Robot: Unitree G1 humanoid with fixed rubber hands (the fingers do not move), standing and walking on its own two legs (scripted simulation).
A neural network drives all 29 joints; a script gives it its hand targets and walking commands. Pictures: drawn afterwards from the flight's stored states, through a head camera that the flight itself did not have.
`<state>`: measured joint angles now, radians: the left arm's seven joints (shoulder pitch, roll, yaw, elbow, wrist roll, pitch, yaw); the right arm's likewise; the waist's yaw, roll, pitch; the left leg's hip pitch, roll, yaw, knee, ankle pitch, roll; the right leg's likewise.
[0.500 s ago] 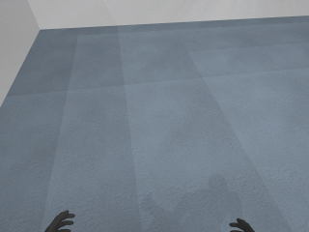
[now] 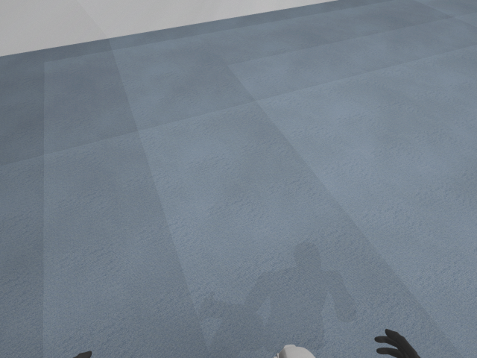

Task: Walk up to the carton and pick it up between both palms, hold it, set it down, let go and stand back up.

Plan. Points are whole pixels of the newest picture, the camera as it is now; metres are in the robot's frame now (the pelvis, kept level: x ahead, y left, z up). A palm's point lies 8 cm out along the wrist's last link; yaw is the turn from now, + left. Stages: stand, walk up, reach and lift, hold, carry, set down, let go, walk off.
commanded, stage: walk up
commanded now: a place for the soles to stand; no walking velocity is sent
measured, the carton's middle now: out of the picture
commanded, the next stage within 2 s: none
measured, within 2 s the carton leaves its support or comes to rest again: neither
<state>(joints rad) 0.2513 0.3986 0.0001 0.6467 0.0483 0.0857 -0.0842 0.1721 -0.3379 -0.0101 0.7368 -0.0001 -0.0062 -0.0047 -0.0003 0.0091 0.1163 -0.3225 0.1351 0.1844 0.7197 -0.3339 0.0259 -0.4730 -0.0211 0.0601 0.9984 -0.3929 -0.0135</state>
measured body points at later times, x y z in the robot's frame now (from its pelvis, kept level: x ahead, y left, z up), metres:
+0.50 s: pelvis -0.10 -0.06 +0.00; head -0.03 -0.06 +0.44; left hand +0.11 +0.18 -0.12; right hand -0.08 -0.38 -0.10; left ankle -0.06 +0.01 -0.72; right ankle +0.00 -0.17 -0.72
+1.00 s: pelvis -0.17 -0.10 -0.01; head -0.15 -0.16 +0.44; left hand +0.12 +0.04 -0.09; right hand -0.29 -0.40 -0.14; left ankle -0.06 +0.00 -0.71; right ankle -0.19 -0.22 -0.72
